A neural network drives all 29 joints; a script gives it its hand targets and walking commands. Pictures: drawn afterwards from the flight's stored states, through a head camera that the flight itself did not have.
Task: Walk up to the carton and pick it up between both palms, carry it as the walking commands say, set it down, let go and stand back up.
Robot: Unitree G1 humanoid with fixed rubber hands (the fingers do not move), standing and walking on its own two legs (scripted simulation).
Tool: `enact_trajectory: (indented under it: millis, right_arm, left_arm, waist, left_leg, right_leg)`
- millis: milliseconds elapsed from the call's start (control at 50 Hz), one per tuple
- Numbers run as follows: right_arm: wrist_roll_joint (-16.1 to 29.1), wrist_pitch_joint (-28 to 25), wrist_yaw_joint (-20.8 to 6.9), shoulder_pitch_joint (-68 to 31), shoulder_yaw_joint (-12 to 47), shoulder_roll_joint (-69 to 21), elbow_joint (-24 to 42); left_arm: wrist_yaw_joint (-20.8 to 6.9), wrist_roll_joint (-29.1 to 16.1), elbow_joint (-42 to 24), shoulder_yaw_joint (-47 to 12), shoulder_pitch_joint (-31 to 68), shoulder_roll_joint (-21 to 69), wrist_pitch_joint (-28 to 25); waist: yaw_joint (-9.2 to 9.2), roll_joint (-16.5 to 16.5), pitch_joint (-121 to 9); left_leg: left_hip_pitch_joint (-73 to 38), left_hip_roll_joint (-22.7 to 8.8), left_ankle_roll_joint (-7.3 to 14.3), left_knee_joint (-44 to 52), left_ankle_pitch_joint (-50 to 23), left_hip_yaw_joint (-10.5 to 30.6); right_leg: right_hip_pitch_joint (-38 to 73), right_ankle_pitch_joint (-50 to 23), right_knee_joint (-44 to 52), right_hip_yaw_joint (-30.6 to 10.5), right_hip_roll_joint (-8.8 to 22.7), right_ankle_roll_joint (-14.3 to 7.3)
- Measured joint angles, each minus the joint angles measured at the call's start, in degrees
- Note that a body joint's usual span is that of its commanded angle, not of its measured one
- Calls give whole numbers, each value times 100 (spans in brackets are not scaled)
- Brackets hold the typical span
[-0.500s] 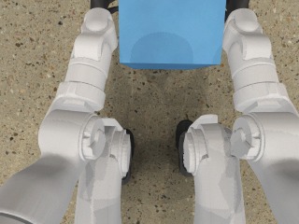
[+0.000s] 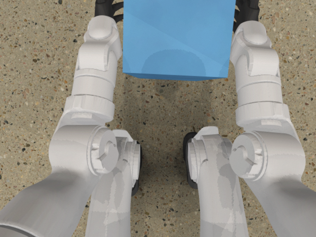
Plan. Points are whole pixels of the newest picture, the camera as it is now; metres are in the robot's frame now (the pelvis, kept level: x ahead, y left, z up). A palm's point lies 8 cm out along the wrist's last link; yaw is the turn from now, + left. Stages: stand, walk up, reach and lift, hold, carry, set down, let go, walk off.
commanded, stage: reach and lift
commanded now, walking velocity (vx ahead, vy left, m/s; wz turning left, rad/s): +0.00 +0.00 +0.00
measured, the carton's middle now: (173, 29) +0.54 -0.04 -0.19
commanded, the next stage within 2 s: none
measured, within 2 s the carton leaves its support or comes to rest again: neither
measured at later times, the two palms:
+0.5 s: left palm (89, 12) +0.53 +0.10 -0.04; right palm (262, 18) +0.50 -0.17 -0.04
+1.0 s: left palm (66, 2) +0.51 +0.10 +0.04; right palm (294, 11) +0.48 -0.17 +0.03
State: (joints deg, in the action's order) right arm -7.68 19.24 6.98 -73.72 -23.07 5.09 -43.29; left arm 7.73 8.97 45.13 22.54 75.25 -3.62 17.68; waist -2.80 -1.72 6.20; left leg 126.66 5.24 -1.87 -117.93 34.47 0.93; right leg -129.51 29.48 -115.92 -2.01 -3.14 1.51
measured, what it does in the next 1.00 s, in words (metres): rises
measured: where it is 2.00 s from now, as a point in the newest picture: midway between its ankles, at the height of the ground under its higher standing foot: (162, 173)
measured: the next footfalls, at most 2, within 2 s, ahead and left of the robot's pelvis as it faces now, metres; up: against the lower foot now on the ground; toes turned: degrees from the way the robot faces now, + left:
none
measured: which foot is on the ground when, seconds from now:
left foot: down 0.00-1.00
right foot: down 0.00-1.00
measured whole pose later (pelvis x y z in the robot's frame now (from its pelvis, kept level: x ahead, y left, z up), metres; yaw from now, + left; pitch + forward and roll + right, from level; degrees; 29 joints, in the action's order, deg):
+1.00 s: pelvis +0.00 +0.00 +0.10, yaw +0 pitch +41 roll +1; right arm -12.5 23.0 5.3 -60.7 -26.6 -1.6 -37.8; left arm 5.7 12.1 40.7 25.4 62.5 2.0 21.1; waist -2.3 -1.6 -5.4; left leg 109.4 5.2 -1.6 -99.0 30.8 2.0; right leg -111.8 26.7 -97.5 -2.6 -2.9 1.3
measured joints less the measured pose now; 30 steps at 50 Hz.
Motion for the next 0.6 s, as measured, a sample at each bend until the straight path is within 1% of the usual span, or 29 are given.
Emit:
enact_trajectory:
  millis: [120, 220, 420, 600]
  right_arm:
    - [27, 68, 13, 228, 17, -108, 240]
    - [-7, 104, 11, 396, -32, -201, 314]
    - [-192, 149, -73, 628, -216, -322, 256]
    - [-332, 229, -148, 749, -315, -403, 335]
  left_arm:
    - [2, -93, -266, -65, -256, 59, 85]
    - [-2, -112, -329, -74, -425, 107, 131]
    - [-45, 92, -216, 94, -600, 261, 170]
    - [-96, 245, -291, 255, -704, 387, 242]
  waist:
    - [26, 31, -173]
    - [34, 38, -355]
    - [15, 21, -653]
    - [21, 14, -805]
  left_leg:
    - [-103, -4, 0, 109, 38, 3]
    - [-257, 11, 4, 280, 28, 18]
    - [-621, 28, 29, 774, -120, 49]
    - [-886, 12, 37, 1134, -250, 56]
  right_leg:
    - [98, 40, 101, -11, -8, 0]
    - [266, 51, 266, -14, 6, 1]
    - [670, -57, 765, -25, 31, 10]
    - [938, -183, 1125, -48, 20, 13]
